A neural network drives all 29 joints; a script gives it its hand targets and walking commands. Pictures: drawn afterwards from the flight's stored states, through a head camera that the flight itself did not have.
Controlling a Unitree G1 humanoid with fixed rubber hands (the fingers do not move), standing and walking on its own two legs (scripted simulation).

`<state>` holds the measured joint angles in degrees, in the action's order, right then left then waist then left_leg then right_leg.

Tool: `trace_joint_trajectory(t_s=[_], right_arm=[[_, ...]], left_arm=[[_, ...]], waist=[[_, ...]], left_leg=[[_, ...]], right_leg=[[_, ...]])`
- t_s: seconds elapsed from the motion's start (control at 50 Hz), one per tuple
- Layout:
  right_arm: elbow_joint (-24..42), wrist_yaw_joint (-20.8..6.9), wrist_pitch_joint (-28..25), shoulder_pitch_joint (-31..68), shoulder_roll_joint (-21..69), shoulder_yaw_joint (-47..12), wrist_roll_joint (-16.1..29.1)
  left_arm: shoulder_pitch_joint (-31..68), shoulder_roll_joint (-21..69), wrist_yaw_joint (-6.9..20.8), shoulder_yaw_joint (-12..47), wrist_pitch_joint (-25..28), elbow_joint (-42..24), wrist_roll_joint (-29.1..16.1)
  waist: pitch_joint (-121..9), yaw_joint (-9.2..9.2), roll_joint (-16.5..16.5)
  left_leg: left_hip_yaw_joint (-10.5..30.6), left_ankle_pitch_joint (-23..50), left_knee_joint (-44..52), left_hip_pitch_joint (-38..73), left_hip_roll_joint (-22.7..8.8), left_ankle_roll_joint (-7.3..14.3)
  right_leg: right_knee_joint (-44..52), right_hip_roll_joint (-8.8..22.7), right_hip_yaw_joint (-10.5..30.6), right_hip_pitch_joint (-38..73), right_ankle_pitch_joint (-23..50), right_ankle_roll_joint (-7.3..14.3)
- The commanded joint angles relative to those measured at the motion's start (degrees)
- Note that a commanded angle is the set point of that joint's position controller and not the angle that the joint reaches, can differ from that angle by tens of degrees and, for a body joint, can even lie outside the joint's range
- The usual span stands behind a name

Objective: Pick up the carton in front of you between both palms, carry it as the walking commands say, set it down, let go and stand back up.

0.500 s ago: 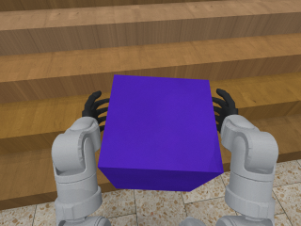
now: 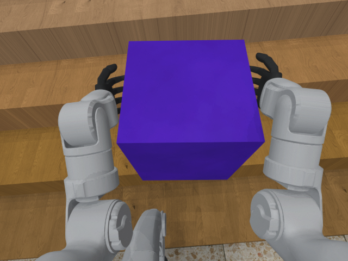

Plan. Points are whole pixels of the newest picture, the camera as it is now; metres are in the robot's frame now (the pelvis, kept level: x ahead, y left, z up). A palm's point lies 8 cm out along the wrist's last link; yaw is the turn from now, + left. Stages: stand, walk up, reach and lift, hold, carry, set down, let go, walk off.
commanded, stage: carry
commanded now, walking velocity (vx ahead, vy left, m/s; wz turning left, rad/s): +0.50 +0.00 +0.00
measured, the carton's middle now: (185, 120) +0.40 +0.02 +0.06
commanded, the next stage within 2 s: none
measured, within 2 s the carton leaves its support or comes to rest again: neither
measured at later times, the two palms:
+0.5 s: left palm out of the picture +0.78 +0.16 +0.32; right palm out of the picture +0.74 -0.14 +0.33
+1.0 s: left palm out of the picture +1.05 +0.29 +0.61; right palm out of the picture +1.09 -0.01 +0.60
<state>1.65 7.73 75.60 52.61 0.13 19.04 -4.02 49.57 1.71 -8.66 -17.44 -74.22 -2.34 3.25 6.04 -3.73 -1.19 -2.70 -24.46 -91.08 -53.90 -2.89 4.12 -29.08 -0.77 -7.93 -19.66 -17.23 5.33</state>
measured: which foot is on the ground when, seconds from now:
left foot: up 0.00-0.18, down 0.20-0.62, up 0.64-1.00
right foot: down 0.00-0.20, up 0.22-0.56, down 0.58-1.00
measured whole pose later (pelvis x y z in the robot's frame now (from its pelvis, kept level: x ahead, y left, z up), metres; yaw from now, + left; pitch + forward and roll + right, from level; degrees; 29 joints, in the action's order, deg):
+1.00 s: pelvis +0.69 +0.11 +0.36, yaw +1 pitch +3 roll +2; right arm -16.1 5.0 80.5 63.7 -4.4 22.5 -8.5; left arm 65.2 -4.5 -10.0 -15.5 -79.5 20.3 0.4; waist -3.9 -7.8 0.4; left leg -4.1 -27.6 -99.9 -69.5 -6.0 8.1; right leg -15.5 4.8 -6.1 -3.8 -14.8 6.1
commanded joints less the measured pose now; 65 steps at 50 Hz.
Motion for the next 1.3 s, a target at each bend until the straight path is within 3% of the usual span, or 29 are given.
trace_joint_trajectory(t_s=[0.0,0.04,0.1,0.14,0.18,0.2,0.22,0.24,0.28,0.38,0.44,0.5,0.56,0.58,0.6,0.62,0.64,0.72,0.8,0.86,0.94,0.98,1.02,1.04,1.06,1.08,1.1,1.18,1.28], right_arm=[[3.9,-8.5,-1.4,34.9,55.3,-37.5,17.8],[3.5,-8.8,-1.1,34.1,53.7,-38.0,16.8],[1.8,-9.1,-0.9,32.8,51.0,-38.6,16.4],[-0.2,-8.8,-0.8,30.4,50.9,-39.3,16.6],[3.5,-9.5,-1.4,33.7,55.5,-42.1,19.6],[4.7,-10.1,-2.0,36.2,57.8,-44.5,22.1],[2.5,-10.8,-3.0,32.3,59.0,-45.9,24.5],[4.2,-11.7,-3.2,33.3,61.7,-47.0,27.6],[9.1,-13.4,-4.2,40.8,65.9,-49.3,31.6],[4.9,-15.5,-5.5,44.3,68.5,-50.0,35.4],[-0.1,-16.3,-4.7,42.0,66.2,-46.4,34.1],[-6.0,-17.3,-3.5,39.8,62.9,-41.8,33.4],[-9.5,-17.1,-1.2,39.8,59.9,-36.0,29.4],[-10.0,-17.1,-0.5,40.2,59.6,-34.7,28.0],[-9.7,-16.7,0.2,42.4,59.4,-34.1,26.9],[-9.5,-16.2,0.7,37.4,58.3,-32.4,25.1],[-9.1,-15.6,0.8,37.7,55.7,-30.3,22.5],[-5.5,-12.7,1.2,41.5,46.4,-24.1,14.3],[-12.3,-10.3,2.0,36.8,40.2,-20.8,10.3],[-17.9,-9.5,4.0,38.3,41.5,-20.0,9.2],[-21.8,-8.2,5.6,44.0,43.0,-19.9,10.9],[-21.7,-8.2,6.5,48.8,46.6,-21.7,14.6],[-22.5,-8.5,7.2,49.4,51.3,-23.8,19.1],[-21.1,-9.1,7.2,53.3,54.1,-24.3,21.6],[-20.8,-9.8,6.9,55.9,56.9,-25.7,24.4],[-20.7,-11.0,6.1,54.2,60.0,-26.7,27.7],[-19.6,-12.0,4.6,54.7,62.2,-26.7,29.0],[-5.9,-14.9,0.4,68.7,70.6,-30.4,35.7],[-5.9,-14.8,0.0,58.3,69.2,-31.6,33.5]], left_arm=[[44.8,54.1,12.8,37.7,0.2,-11.8,-25.0],[44.8,53.3,13.3,39.9,0.1,-12.6,-26.0],[45.5,53.8,14.9,41.7,-0.3,-11.7,-28.3],[44.4,54.1,15.5,41.2,-0.7,-10.3,-28.2],[46.5,54.4,15.8,41.6,-0.7,-10.6,-26.9],[47.7,55.0,15.8,41.9,-0.5,-10.7,-26.0],[41.8,54.6,15.5,40.7,-0.3,-8.6,-24.6],[39.3,51.6,14.7,37.8,0.3,-6.9,-21.4],[38.5,52.5,13.6,35.9,1.3,-6.5,-17.2],[34.6,49.2,12.1,33.9,3.2,-1.1,-12.8],[32.0,47.9,11.4,33.1,3.3,3.7,-11.6],[33.5,44.4,9.9,31.4,2.3,7.4,-10.1],[39.6,47.9,9.3,33.8,-0.1,6.5,-14.2],[43.7,49.8,9.7,35.2,-0.5,4.8,-17.0],[45.6,52.2,10.3,36.1,-0.5,5.1,-19.3],[42.3,54.1,11.1,37.0,0.1,6.0,-21.7],[43.7,59.3,11.8,38.3,-0.1,5.1,-25.5],[66.1,66.6,14.1,43.2,-0.5,-5.4,-37.4],[63.4,62.4,14.9,37.2,-2.6,3.1,-36.7],[59.0,59.7,15.6,30.4,-4.0,11.6,-32.9],[59.1,55.9,16.3,23.3,-5.4,16.9,-30.1],[61.9,55.6,16.2,21.1,-6.6,17.4,-28.1],[58.1,53.3,15.9,19.2,-7.9,19.3,-25.5],[58.1,52.2,15.4,17.7,-8.0,20.4,-23.1],[56.7,51.5,14.7,15.5,-7.9,21.2,-20.5],[52.4,51.3,14.2,14.2,-7.4,23.2,-17.4],[49.2,51.4,13.9,12.4,-6.9,24.2,-15.6],[55.5,51.0,12.3,14.1,-4.6,16.5,-12.9],[47.9,51.3,10.4,20.2,-3.5,13.9,-13.6]], waist=[[-39.5,-5.92,8.6],[-34.8,-5.67,6.3],[-26.7,0.80,1.4],[-34.3,6.77,13.2],[-48.3,19.69,16.0],[-52.7,19.72,-0.2],[-61.8,15.11,-23.6],[-64.2,13.90,-11.6],[-48.8,10.27,-1.2],[-35.0,9.75,4.4],[-33.2,12.85,-1.2],[-26.5,7.90,0.0],[-40.6,-3.41,-17.7],[-45.5,-7.72,-14.4],[-50.3,-10.16,0.0],[-56.3,-7.33,19.4],[-55.5,-4.02,7.6],[-34.1,1.54,-6.8],[-32.1,-1.37,-1.5],[-30.0,-5.87,3.8],[-22.6,0.13,3.0],[-23.6,3.09,11.4],[-35.5,9.53,20.6],[-40.5,13.65,21.7],[-47.0,15.75,14.7],[-42.7,13.31,1.3],[-49.9,11.78,-15.2],[-36.5,8.63,-2.8],[-35.2,9.19,2.0]], left_leg=[[0.9,-11.2,-27.7,-32.7,-0.4,2.3],[5.0,-17.7,-37.1,-44.4,-0.9,4.1],[-2.9,-14.6,-1.9,-18.7,-2.9,3.2],[-14.3,4.8,15.2,26.8,7.7,4.5],[-11.9,13.1,34.7,45.3,11.9,3.5],[5.6,35.9,49.2,60.1,4.4,8.9],[43.8,70.4,60.0,75.9,-12.9,19.9],[42.4,62.1,56.3,74.7,-11.4,18.7],[33.9,46.7,55.9,68.2,-9.4,13.0],[24.6,45.3,63.8,70.0,-10.8,11.1],[20.7,57.0,64.6,79.9,-10.6,12.1],[7.0,54.8,78.8,60.0,-6.4,9.7],[-3.0,110.1,64.9,41.1,-8.3,9.1],[-3.0,110.6,49.2,43.0,-7.9,7.2],[0.1,83.8,21.6,38.1,-1.3,1.5],[4.8,15.4,-14.6,18.4,13.5,-6.2],[13.1,14.6,-28.2,14.2,10.1,-3.8],[11.9,13.1,-19.2,3.3,2.7,3.3],[0.1,7.2,-17.5,-4.4,1.5,4.4],[5.6,-8.5,-34.8,-32.5,-0.7,5.1],[-1.5,-4.9,-8.5,-18.9,-4.5,3.2],[-10.1,1.7,13.3,16.1,-2.0,4.1],[-14.6,6.3,16.0,26.3,4.4,6.0],[-13.9,9.3,30.2,34.5,7.9,5.4],[-2.0,14.7,43.3,47.6,6.7,6.6],[24.3,39.9,60.2,54.6,-3.6,10.1],[47.8,67.7,64.7,61.4,-15.9,19.4],[34.1,9.1,59.8,53.9,-11.3,11.0],[20.3,33.0,65.9,66.6,-13.9,9.7]], right_leg=[[1.4,22.9,26.3,55.5,41.4,13.9],[2.4,23.6,26.5,59.1,39.4,11.6],[15.4,13.9,9.6,33.0,38.6,4.7],[11.2,9.1,1.3,8.1,96.5,5.3],[-20.6,11.0,-0.3,17.1,111.9,2.9],[-45.7,3.2,6.6,7.8,54.7,-1.9],[-74.6,-12.4,13.9,-12.9,-0.5,-5.8],[-84.0,-11.0,24.0,-15.2,3.4,-2.4],[-83.1,-5.6,19.0,-27.0,3.3,-0.4],[-72.2,0.4,9.0,-43.6,-8.2,0.1],[-84.6,-0.1,2.8,-60.3,-14.3,3.8],[-54.5,2.4,-2.4,-44.1,-14.7,3.3],[-38.8,-5.5,-8.2,4.3,5.0,5.7],[-25.2,-7.3,-3.0,13.4,8.4,5.8],[-11.3,-1.9,9.5,24.6,21.9,10.2],[4.9,17.4,50.4,32.6,37.8,23.8],[4.1,16.8,52.9,29.6,28.4,24.5],[3.8,12.5,35.5,13.1,-3.4,9.7],[7.8,15.0,26.7,19.7,15.0,11.8],[9.1,20.3,30.9,38.6,13.4,13.4],[22.6,13.4,16.1,21.3,3.8,8.0],[27.8,9.4,0.1,-0.6,29.5,7.3],[7.8,11.6,-5.0,10.6,91.2,6.6],[-7.2,10.4,-5.0,14.2,100.4,4.7],[-26.7,7.6,-0.5,11.3,91.3,0.6],[-44.6,0.4,4.2,-6.6,29.7,-3.9],[-75.2,-8.0,14.5,-16.5,5.0,-6.1],[-81.7,-0.4,17.4,-35.2,6.2,1.3],[-69.3,3.2,7.6,-44.1,0.2,1.9]])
